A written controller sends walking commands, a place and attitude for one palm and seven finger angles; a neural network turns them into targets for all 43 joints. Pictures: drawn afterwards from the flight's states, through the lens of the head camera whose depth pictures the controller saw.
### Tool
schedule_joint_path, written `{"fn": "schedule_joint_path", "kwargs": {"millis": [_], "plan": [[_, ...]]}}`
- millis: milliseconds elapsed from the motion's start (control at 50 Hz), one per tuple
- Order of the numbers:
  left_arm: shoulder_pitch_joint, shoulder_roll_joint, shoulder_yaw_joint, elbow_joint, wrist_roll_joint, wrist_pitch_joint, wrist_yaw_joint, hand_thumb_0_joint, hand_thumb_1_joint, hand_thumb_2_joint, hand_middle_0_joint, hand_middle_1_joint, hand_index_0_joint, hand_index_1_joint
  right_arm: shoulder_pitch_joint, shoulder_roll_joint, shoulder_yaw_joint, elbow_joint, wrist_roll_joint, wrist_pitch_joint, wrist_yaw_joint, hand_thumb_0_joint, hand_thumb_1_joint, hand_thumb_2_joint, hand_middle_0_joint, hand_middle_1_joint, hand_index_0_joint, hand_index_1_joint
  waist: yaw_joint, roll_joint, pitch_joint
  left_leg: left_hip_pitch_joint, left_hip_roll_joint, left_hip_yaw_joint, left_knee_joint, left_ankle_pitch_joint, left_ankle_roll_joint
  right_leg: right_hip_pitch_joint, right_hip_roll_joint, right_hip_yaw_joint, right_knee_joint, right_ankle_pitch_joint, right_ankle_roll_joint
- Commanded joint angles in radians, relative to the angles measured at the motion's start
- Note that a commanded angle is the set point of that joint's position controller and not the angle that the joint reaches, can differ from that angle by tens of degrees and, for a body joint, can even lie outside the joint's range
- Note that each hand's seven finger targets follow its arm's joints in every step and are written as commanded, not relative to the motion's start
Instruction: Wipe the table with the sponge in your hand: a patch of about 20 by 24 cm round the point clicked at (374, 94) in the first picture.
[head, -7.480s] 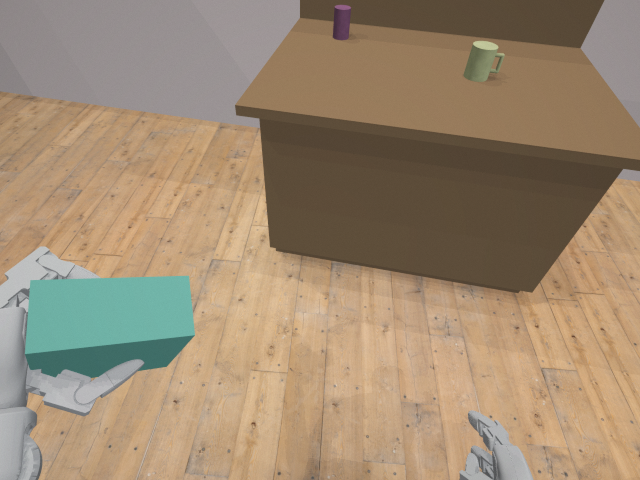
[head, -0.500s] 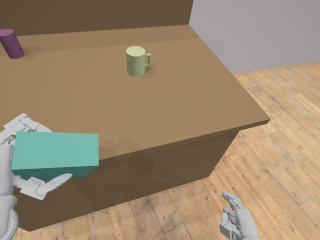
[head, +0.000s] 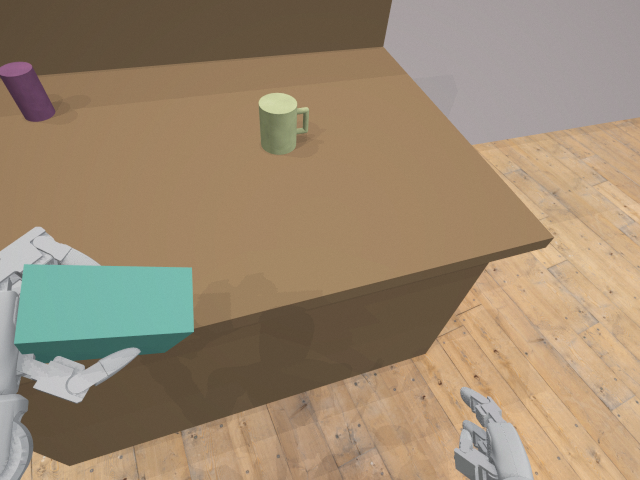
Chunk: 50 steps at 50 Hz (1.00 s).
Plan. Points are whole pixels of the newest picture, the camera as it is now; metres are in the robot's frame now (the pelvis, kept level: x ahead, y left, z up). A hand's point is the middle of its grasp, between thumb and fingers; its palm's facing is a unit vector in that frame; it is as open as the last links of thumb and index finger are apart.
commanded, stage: look again from close up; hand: left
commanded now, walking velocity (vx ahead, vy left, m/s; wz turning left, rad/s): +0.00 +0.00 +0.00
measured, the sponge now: (132, 316) +0.23 +0.21 +0.13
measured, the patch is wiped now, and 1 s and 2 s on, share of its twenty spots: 0.00 0.00 0.00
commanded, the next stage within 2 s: shuffle to correct the standing spot in 0.12 s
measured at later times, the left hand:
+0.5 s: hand (91, 325) +0.21 +0.24 +0.15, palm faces +0.38 -0.85 -0.37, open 10.1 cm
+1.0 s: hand (99, 271) +0.26 +0.25 +0.16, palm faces +0.31 -0.83 -0.46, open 10.1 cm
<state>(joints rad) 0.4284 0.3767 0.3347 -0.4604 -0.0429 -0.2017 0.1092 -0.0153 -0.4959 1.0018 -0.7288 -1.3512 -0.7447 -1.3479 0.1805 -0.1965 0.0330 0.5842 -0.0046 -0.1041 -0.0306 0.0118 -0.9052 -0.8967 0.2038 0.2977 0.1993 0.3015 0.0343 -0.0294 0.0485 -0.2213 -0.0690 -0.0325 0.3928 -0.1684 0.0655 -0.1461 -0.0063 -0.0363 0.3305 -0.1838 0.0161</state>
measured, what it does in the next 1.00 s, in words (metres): lifts its right foot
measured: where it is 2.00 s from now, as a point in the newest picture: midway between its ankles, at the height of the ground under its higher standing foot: outside the picture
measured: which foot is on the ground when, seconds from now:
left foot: down 0.00-1.00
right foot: down 0.00-0.82, up 0.84-1.00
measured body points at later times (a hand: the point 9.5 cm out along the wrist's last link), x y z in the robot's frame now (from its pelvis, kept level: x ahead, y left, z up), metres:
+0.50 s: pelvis +0.00 -0.01 -0.01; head +0.01 +0.00 +0.44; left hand +0.19 +0.28 +0.17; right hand +0.18 -0.25 -0.08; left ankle +0.02 +0.07 -0.75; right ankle -0.01 -0.13 -0.75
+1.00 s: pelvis +0.04 +0.02 -0.01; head +0.06 +0.02 +0.44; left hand +0.24 +0.29 +0.18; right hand +0.20 -0.21 -0.09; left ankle +0.02 +0.07 -0.75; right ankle +0.04 -0.08 -0.74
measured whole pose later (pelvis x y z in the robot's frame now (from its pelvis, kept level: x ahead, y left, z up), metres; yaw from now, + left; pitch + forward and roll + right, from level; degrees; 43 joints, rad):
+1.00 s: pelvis +0.04 +0.02 -0.01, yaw -1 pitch +0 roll +0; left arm 0.50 0.42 0.37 -0.52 -0.04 -0.22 0.11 -0.02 -0.50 1.00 -0.73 -1.35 -0.75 -1.35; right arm 0.21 -0.19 0.02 0.55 0.00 -0.09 0.00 0.01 -0.91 -0.90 0.20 0.30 0.20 0.30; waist -0.01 -0.01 0.04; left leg -0.22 -0.11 0.01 0.51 -0.29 0.11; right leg -0.32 -0.02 -0.10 0.65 -0.36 -0.01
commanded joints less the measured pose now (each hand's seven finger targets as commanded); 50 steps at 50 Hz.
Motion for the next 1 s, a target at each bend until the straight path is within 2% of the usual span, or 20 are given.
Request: {"fn": "schedule_joint_path", "kwargs": {"millis": [0, 140, 240, 380, 420, 540, 560, 620, 680, 720, 740, 760, 780, 800, 820, 840, 860, 900, 940, 980], "plan": [[-0.053, 0.148, 0.112, -0.205, -0.009, -0.069, 0.020, 0.000, 0.100, 1.300, -1.200, -1.600, -1.200, -1.600, -0.098, -0.138, -0.060, -0.149, 0.007, -0.057, -0.016, 0.000, -0.900, -0.900, 0.200, 0.300, 0.200, 0.300, -0.002, 0.113, -0.170, -0.006, 0.099, -0.090, -0.093, 0.099, -0.074, 0.108, 0.003, 0.023, -0.008, 0.103, -0.022], [-0.076, 0.144, 0.098, -0.233, -0.010, -0.068, 0.021, 0.000, 0.100, 1.300, -1.200, -1.600, -1.200, -1.600, -0.091, -0.137, -0.060, -0.147, 0.009, -0.054, -0.020, 0.000, -0.900, -0.900, 0.200, 0.300, 0.200, 0.300, -0.004, 0.114, -0.182, 0.004, 0.094, -0.084, -0.076, 0.123, -0.068, 0.108, -0.006, 0.031, -0.009, 0.119, -0.024], [-0.068, 0.140, 0.095, -0.215, -0.011, -0.063, 0.024, 0.000, 0.100, 1.300, -1.200, -1.600, -1.200, -1.600, -0.092, -0.140, -0.064, -0.148, 0.007, -0.051, -0.019, 0.000, -0.900, -0.900, 0.200, 0.300, 0.200, 0.300, -0.008, 0.084, -0.166, -0.019, 0.081, -0.066, -0.046, 0.043, -0.051, 0.099, -0.030, 0.048, -0.026, 0.097, -0.028], [-0.076, 0.151, 0.095, -0.212, -0.015, -0.069, 0.028, 0.000, 0.100, 1.300, -1.200, -1.600, -1.200, -1.600, -0.081, -0.150, -0.079, -0.147, 0.004, -0.039, -0.009, 0.000, -0.900, -0.900, 0.200, 0.300, 0.200, 0.300, -0.030, 0.025, -0.092, -0.059, 0.056, -0.047, 0.088, -0.119, -0.030, -0.046, -0.128, 0.143, -0.062, -0.201, -0.077], [-0.073, 0.151, 0.098, -0.205, -0.014, -0.069, 0.028, 0.000, 0.100, 1.300, -1.200, -1.600, -1.200, -1.600, -0.079, -0.150, -0.078, -0.144, 0.005, -0.036, -0.009, 0.000, -0.900, -0.900, 0.200, 0.300, 0.200, 0.300, -0.031, 0.036, -0.087, -0.059, 0.069, -0.059, 0.080, -0.127, -0.024, -0.060, -0.120, 0.137, -0.025, -0.216, -0.083], [-0.096, 0.168, 0.116, -0.254, -0.005, -0.089, 0.025, 0.000, 0.100, 1.300, -1.200, -1.600, -1.200, -1.600, -0.087, -0.154, -0.074, -0.156, 0.007, -0.052, -0.012, 0.000, -0.900, -0.900, 0.200, 0.300, 0.200, 0.300, -0.018, 0.165, -0.126, -0.087, 0.142, -0.181, -0.033, -0.038, 0.011, 0.025, -0.026, 0.015, 0.209, -0.005, -0.043], [-0.077, 0.176, 0.128, -0.253, -0.005, -0.092, 0.026, 0.000, 0.100, 1.300, -1.200, -1.600, -1.200, -1.600, -0.080, -0.153, -0.075, -0.158, 0.005, -0.054, -0.011, 0.000, -0.900, -0.900, 0.200, 0.300, 0.200, 0.300, -0.014, 0.142, -0.141, -0.095, 0.140, -0.171, -0.005, 0.034, 0.013, 0.052, -0.031, 0.014, 0.206, 0.029, -0.043], [-0.009, 0.164, 0.124, -0.248, -0.009, -0.095, 0.027, 0.000, 0.100, 1.300, -1.200, -1.600, -1.200, -1.600, -0.072, -0.150, -0.080, -0.158, 0.013, -0.056, 0.002, 0.000, -0.900, -0.900, 0.200, 0.300, 0.200, 0.300, -0.015, 0.039, -0.197, -0.119, 0.110, -0.097, 0.137, 0.174, -0.005, 0.143, -0.102, 0.080, 0.182, 0.164, -0.076], [-0.025, 0.176, 0.138, -0.261, -0.017, -0.102, 0.031, 0.000, 0.100, 1.300, -1.200, -1.600, -1.200, -1.600, -0.055, -0.153, -0.089, -0.153, 0.019, -0.044, 0.012, 0.000, -0.900, -0.900, 0.200, 0.300, 0.200, 0.300, -0.029, -0.040, -0.185, -0.179, 0.069, -0.016, 0.268, 0.097, -0.032, 0.151, -0.216, 0.218, 0.153, 0.247, -0.136], [-0.027, 0.174, 0.140, -0.267, -0.019, -0.103, 0.033, 0.000, 0.100, 1.300, -1.200, -1.600, -1.200, -1.600, -0.053, -0.151, -0.086, -0.148, 0.022, -0.035, 0.015, 0.000, -0.900, -0.900, 0.200, 0.300, 0.200, 0.300, -0.036, -0.014, -0.171, -0.146, 0.075, -0.008, 0.240, 0.090, -0.035, 0.109, -0.232, 0.214, 0.195, 0.271, -0.145], [-0.047, 0.183, 0.147, -0.276, -0.019, -0.102, 0.033, 0.000, 0.100, 1.300, -1.200, -1.600, -1.200, -1.600, -0.056, -0.150, -0.084, -0.146, 0.022, -0.031, 0.015, 0.000, -0.900, -0.900, 0.200, 0.300, 0.200, 0.300, -0.042, 0.032, -0.158, -0.082, 0.086, -0.027, 0.167, 0.128, -0.037, 0.041, -0.190, 0.176, 0.241, 0.239, -0.124], [-0.051, 0.187, 0.154, -0.283, -0.021, -0.101, 0.030, 0.000, 0.100, 1.300, -1.200, -1.600, -1.200, -1.600, -0.062, -0.153, -0.081, -0.146, 0.020, -0.025, 0.011, 0.000, -0.900, -0.900, 0.200, 0.300, 0.200, 0.300, -0.044, 0.124, -0.156, -0.005, 0.107, -0.088, 0.092, 0.224, -0.033, -0.032, -0.100, 0.083, 0.329, 0.186, -0.080], [-0.058, 0.196, 0.157, -0.301, -0.021, -0.102, 0.027, 0.000, 0.100, 1.300, -1.200, -1.600, -1.200, -1.600, -0.060, -0.157, -0.081, -0.153, 0.018, -0.026, 0.009, 0.000, -0.900, -0.900, 0.200, 0.300, 0.200, 0.300, -0.046, 0.237, -0.151, 0.085, 0.167, -0.203, 0.011, 0.353, -0.033, -0.144, -0.016, -0.011, 0.440, 0.008, -0.035], [-0.063, 0.231, 0.169, -0.327, -0.013, -0.102, 0.024, 0.000, 0.100, 1.300, -1.200, -1.600, -1.200, -1.600, -0.060, -0.151, -0.081, -0.154, 0.007, -0.034, 0.008, 0.000, -0.900, -0.900, 0.200, 0.300, 0.200, 0.300, -0.045, 0.324, -0.145, 0.237, 0.226, -0.310, -0.048, 0.470, -0.009, -0.326, 0.015, -0.022, 0.542, -0.275, -0.016], [-0.067, 0.202, 0.142, -0.324, 0.001, -0.100, 0.020, 0.000, 0.100, 1.300, -1.200, -1.600, -1.200, -1.600, -0.053, -0.143, -0.086, -0.154, -0.005, -0.037, 0.012, 0.000, -0.900, -0.900, 0.200, 0.300, 0.200, 0.300, -0.044, 0.272, -0.130, 0.247, 0.256, -0.354, -0.061, 0.469, 0.006, -0.373, 0.012, 0.001, 0.609, -0.355, -0.027], [-0.055, 0.192, 0.135, -0.311, 0.004, -0.094, 0.020, 0.000, 0.100, 1.300, -1.200, -1.600, -1.200, -1.600, -0.048, -0.143, -0.089, -0.157, -0.004, -0.038, 0.014, 0.000, -0.900, -0.900, 0.200, 0.300, 0.200, 0.300, -0.041, 0.199, -0.113, 0.231, 0.265, -0.328, -0.049, 0.479, 0.025, -0.382, -0.005, 0.009, 0.614, -0.342, -0.031], [-0.020, 0.186, 0.139, -0.283, 0.001, -0.088, 0.022, 0.000, 0.100, 1.300, -1.200, -1.600, -1.200, -1.600, -0.043, -0.146, -0.089, -0.157, 0.000, -0.037, 0.016, 0.000, -0.900, -0.900, 0.200, 0.300, 0.200, 0.300, -0.036, 0.142, -0.113, 0.194, 0.255, -0.279, -0.029, 0.485, 0.047, -0.354, -0.017, -0.001, 0.570, -0.309, -0.031], [0.031, 0.180, 0.145, -0.289, -0.005, -0.087, 0.020, 0.000, 0.100, 1.300, -1.200, -1.600, -1.200, -1.600, -0.059, -0.147, -0.083, -0.166, 0.012, -0.039, 0.018, 0.000, -0.900, -0.900, 0.200, 0.300, 0.200, 0.300, -0.026, 0.152, -0.147, 0.158, 0.199, -0.148, 0.008, 0.507, 0.037, -0.254, -0.019, -0.048, 0.414, -0.237, -0.029], [0.053, 0.185, 0.153, -0.291, -0.013, -0.090, 0.021, 0.000, 0.100, 1.300, -1.200, -1.600, -1.200, -1.600, -0.065, -0.145, -0.074, -0.174, 0.009, -0.036, 0.018, 0.000, -0.900, -0.900, 0.200, 0.300, 0.200, 0.300, -0.020, 0.190, -0.159, 0.016, 0.184, -0.133, 0.022, 0.432, 0.000, -0.073, -0.023, -0.068, 0.237, -0.136, -0.034], [0.062, 0.198, 0.181, -0.271, -0.014, -0.097, 0.024, 0.000, 0.100, 1.300, -1.200, -1.600, -1.200, -1.600, -0.072, -0.152, -0.076, -0.181, 0.006, -0.024, 0.016, 0.000, -0.900, -0.900, 0.200, 0.300, 0.200, 0.300, -0.007, 0.128, -0.193, -0.222, 0.159, -0.120, 0.159, 0.284, -0.038, 0.239, -0.066, -0.036, 0.104, 0.078, -0.062]]}}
